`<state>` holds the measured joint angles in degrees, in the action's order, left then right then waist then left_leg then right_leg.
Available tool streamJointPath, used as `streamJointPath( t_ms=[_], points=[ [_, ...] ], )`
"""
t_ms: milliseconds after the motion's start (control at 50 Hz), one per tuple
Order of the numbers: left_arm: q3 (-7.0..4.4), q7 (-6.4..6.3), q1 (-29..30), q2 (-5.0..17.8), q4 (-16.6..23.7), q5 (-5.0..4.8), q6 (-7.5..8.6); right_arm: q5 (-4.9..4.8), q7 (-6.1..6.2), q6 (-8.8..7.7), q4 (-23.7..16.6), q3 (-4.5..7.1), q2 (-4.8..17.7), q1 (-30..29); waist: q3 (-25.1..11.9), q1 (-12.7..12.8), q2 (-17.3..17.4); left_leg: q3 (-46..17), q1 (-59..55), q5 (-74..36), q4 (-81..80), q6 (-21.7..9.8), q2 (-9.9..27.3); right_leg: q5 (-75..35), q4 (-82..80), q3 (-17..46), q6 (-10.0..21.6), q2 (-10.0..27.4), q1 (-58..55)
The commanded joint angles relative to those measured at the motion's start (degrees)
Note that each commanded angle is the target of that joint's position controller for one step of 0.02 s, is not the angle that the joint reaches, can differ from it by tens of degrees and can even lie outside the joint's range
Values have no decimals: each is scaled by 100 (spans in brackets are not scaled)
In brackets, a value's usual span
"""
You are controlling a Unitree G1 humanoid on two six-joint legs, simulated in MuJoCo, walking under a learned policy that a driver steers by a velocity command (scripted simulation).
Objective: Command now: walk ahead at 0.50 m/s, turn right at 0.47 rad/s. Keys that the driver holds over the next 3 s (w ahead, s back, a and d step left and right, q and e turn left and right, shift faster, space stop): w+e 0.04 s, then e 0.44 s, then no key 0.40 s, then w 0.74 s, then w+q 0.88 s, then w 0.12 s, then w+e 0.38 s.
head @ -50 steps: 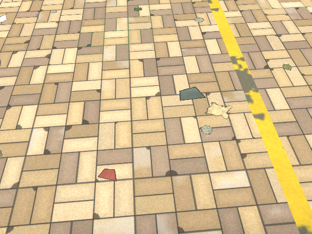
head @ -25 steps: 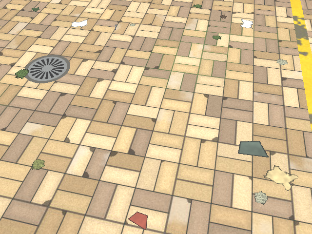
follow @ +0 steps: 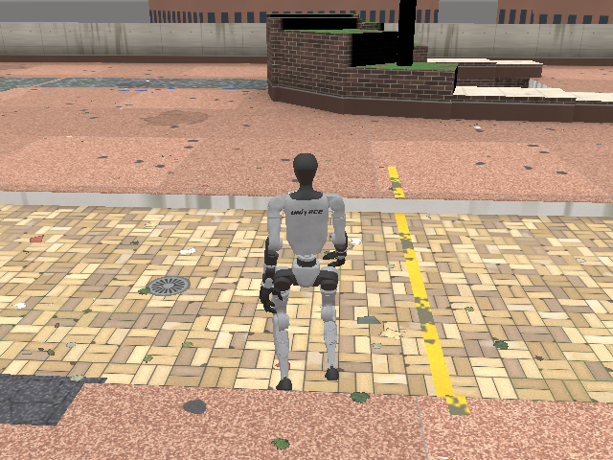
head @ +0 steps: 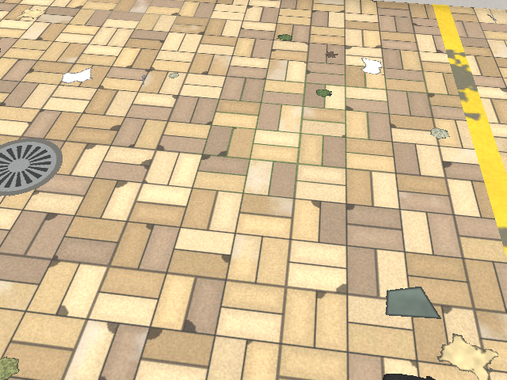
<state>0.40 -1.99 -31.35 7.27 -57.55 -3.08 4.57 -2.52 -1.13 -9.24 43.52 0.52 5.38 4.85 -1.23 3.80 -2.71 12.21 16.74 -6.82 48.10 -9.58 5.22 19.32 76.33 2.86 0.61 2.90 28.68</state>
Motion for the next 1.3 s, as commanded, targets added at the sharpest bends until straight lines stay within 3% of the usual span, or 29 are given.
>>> streamJointPath(
  t_ms=[20, 60, 100, 140, 160, 180, 200, 240, 280, 320, 360, 400, 500, 560, 580, 600, 620, 640, 740, 840, 880, 900, 920, 980, 1060, 1160, 1200, 1240, 1300],
  points=[
    [-153, -27, 1201, -46, 812, 71, 310, -143, 178, -101, 466, 346, 548, 784, 1830, -592, 599, -947, 429, 3156, -2337, 490, 529, -2103, -2615, -471, -144, 24, 1540],
    [-245, 311, -156, -311, 207, 347, 562, 177, 254, -99, 359, 316, 390, -181, 690, 3, 686, 139, 1881, 3123, -1460, 608, -284, -5552, -4551, -884, -406, -552, -1924],
    [-440, 535, -1278, 24, -130, 362, 508, 74, 299, 95, 306, 331, 527, -864, -314, 705, 424, 24, 1890, 2884, -103, 449, -459, -6615, -4880, -465, -357, -526, -3930],
    [-447, 386, -2284, 196, -346, 579, 240, 5, 266, 342, 205, 323, 538, -1398, -173, 1428, -755, -104, 1709, 4139, 2575, 554, -991, -6418, -5968, -367, 30, -204, -4274],
    [-413, 331, -1950, 183, -95, 671, 171, 33, 183, 446, 332, 327, 485, -821, -161, 1138, -729, -588, 1869, 4514, 3907, 494, -1030, -5155, -5409, -124, 97, 88, -4285],
    [-379, 254, -868, 734, 512, 700, 262, -16, 113, 446, 60, 225, 209, 467, -159, 91, -1511, -1426, 2920, 4408, 4031, 396, -820, -5948, -4580, 1037, 306, 654, -4469],
    [-562, 168, -136, 1377, 947, 504, 214, 95, 96, 339, 103, 234, 748, 1114, -291, -91, -1730, -1878, 3555, 4047, 4052, 492, -658, -6657, -4553, 2391, 1099, 1482, -4506],
    [-653, 170, 1103, 1699, 1475, 477, -92, 211, 159, 384, -29, 311, 1303, 853, -817, -548, 352, -1966, 3020, 3070, 3692, 808, -513, -5363, -5342, 3380, 1980, 1791, -3278],
    [-663, 99, 1980, 1636, 1896, 551, -167, -20, 354, 709, -23, 321, 1495, 1198, -1068, -725, 21, -2571, 3128, 3381, 3282, 1516, -30, -5110, -5150, 4882, 2738, 2633, -2235],
    [-614, 45, 1913, 1554, 1896, 401, -277, 280, 486, 954, 107, 443, 1716, 873, -1067, -554, 780, -2264, 2327, 3232, 2596, 1654, -228, -3518, -5182, 3414, 2142, 1362, -1236],
    [-647, -56, 1814, 1695, 1816, 223, -338, 436, 541, 943, 1, 435, 1516, 384, -659, -393, 437, -2059, 2071, 2363, 1785, 1611, -334, -3351, -5145, 2490, 1655, 640, -651],
    [-654, -169, 1852, 1558, 1785, 135, -450, 384, 519, 847, -195, 357, 1162, -40, -620, -322, 111, -1843, 1609, 1765, 675, 1577, -548, -3025, -5068, 1790, 1206, -23, -538],
    [-678, -173, 2019, 1339, 1929, 209, -658, 207, 418, 727, -393, 342, 1085, -382, -658, -242, -531, -1849, 1341, 1766, -730, 1472, -771, -2341, -4945, 2112, 1034, 9, -1306],
    [-606, -101, 2215, 1117, 2049, 200, -650, 297, 324, 635, -300, 418, 1248, 73, -533, -545, -556, -1795, -65, 754, -2190, 1054, -551, -1522, -4564, 2158, 703, -239, -850],
    [-549, -94, 1914, 871, 2025, 269, -627, 419, 316, 624, -305, 497, 1558, 329, -686, -468, 212, -2709, -964, -300, -2357, 630, 426, -33, -3544, 1658, 349, -747, -201],
    [-576, -67, 1435, 959, 2107, 217, -586, 525, 307, 705, -339, 607, 1958, 498, -833, -236, 1841, -4084, -1557, -1382, -2573, -460, 1557, 2044, -2283, 921, -47, -1535, 711],
    [-699, -19, 1595, 1472, 2134, 257, -505, 501, 294, 714, -392, 606, 1830, 575, -1010, -370, 1857, -4886, -1391, -451, -2829, -950, 1927, 1988, -1127, 921, -279, -1129, 1129],
    [-765, 1, 1880, 1697, 2078, 218, -511, 431, 308, 739, -509, 570, 1620, 415, -804, -489, 1382, -4341, -1147, 241, -2765, -778, 1557, 1540, -653, 911, -344, -968, 1189],
    [-518, 105, 1880, 952, 1925, 256, -685, 327, 271, 968, -604, 440, 1396, -327, -441, -232, 1129, -2408, 289, 1270, -2976, 9, 246, 520, -2274, -63, -441, -568, -312],
    [-490, 185, 1796, 954, 1799, 320, -586, 279, 291, 957, -369, 378, 1385, 406, -457, -356, 1311, -2534, 202, 2260, -2805, 51, 323, -520, -5027, -274, -133, -519, -1711],
    [-545, 133, 1674, 1409, 1887, 481, -573, 342, 236, 845, -346, 311, 1263, 597, -401, -435, 603, -2180, 802, 2544, -2244, 691, 15, -1155, -5219, 660, 204, 300, -2307],
    [-563, 150, 1648, 1399, 1619, 485, -553, 314, 219, 797, -411, 280, 1064, 641, -426, -713, -712, -1496, 223, 2534, -2099, 940, -443, 584, -5474, 930, 489, 402, -1314],
    [-512, 156, 1819, 1144, 1750, 458, -521, 340, 250, 790, -397, 332, 1344, 343, -92, -464, -707, -1301, 41, 2529, -1698, 1096, -591, 2026, -5911, 1046, 566, 296, -841],
    [-664, 87, 1522, 1693, 1679, 346, -409, 177, 276, 710, -433, 453, 1526, 186, 583, -181, -1026, -1045, 1054, 2942, -436, 920, -723, 2791, -6576, 2197, 990, 1038, -981],
    [-611, 47, 1318, 1452, 1498, 217, -230, 76, 85, 479, -471, 404, 1276, 112, 611, -117, -703, -1330, 1891, 3306, -422, 431, -300, 1340, -6440, 2227, 1182, 1270, -2033],
    [-553, 153, 1776, 1233, 1471, 183, -260, 140, -12, 462, 121, 506, 1319, 1543, -46, -855, -230, -980, -1493, 2020, -1868, 474, -647, 534, -5291, 875, 693, 391, -424],
    [-450, 167, 2004, 870, 1886, 166, -37, 236, 0, 438, 214, 733, 2416, 2640, -228, -1068, 2226, -5068, -2771, 3340, -3531, -773, 1669, 1231, -1987, -41, 115, -664, 1834],
    [-592, 160, 2240, 1428, 1825, 81, 85, 247, 10, 355, 56, 538, 1838, 2019, 461, -836, 1131, -4902, -2274, 4202, -3749, -772, 1640, 612, -973, 413, 297, -25, 2655],
    [-576, 168, 2145, 1260, 1609, 248, 39, 248, -5, 352, -60, 427, 1645, 1487, 498, -534, 777, -3252, -1618, 2234, -3886, -194, 885, -739, -1554, 197, 291, 356, 2021]
  ],
)
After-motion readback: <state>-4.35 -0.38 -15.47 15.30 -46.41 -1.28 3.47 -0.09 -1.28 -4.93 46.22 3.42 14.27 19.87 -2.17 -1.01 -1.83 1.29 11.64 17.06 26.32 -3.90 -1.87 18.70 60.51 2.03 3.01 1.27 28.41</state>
